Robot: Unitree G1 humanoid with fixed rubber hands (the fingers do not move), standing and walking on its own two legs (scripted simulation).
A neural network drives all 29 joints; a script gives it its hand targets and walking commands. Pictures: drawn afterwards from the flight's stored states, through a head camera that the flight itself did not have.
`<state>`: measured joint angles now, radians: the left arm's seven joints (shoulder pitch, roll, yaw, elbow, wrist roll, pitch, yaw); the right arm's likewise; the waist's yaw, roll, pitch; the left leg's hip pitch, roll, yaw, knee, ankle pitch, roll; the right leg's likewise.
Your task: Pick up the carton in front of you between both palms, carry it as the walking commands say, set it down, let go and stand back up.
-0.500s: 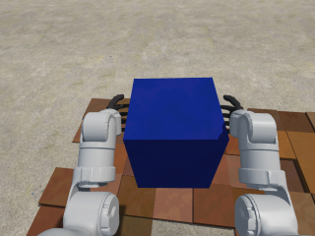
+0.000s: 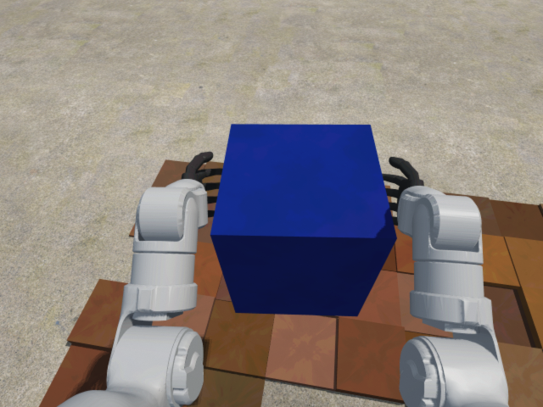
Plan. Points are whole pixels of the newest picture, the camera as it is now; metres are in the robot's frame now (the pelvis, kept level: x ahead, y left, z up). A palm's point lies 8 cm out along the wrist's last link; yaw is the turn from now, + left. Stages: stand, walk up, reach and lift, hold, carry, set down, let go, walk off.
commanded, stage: carry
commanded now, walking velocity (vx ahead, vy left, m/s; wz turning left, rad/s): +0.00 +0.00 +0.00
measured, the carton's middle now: (297, 225) +0.38 +0.00 +0.03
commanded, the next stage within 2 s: none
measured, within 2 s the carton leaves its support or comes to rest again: neither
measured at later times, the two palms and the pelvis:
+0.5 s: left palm (174, 205) +0.35 +0.17 +0.12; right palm (393, 204) +0.36 -0.12 +0.12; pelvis -0.01 +0.01 -0.01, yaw +1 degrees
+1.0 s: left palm (155, 240) +0.29 +0.18 +0.12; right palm (396, 243) +0.29 -0.12 +0.12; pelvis -0.05 +0.03 -0.01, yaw +1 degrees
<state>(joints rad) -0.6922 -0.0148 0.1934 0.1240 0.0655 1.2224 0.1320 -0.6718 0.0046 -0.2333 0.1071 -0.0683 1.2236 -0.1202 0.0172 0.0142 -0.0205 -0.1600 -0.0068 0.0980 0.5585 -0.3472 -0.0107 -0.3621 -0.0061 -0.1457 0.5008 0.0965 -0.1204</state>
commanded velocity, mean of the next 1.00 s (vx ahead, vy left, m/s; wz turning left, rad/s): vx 0.00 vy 0.00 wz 0.00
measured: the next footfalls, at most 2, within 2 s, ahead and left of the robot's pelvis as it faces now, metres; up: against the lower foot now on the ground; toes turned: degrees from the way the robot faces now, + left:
right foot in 1.88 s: +0.12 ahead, -0.13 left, -0.01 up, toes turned -6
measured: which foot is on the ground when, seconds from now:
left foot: down 0.00-1.00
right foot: down 0.00-1.00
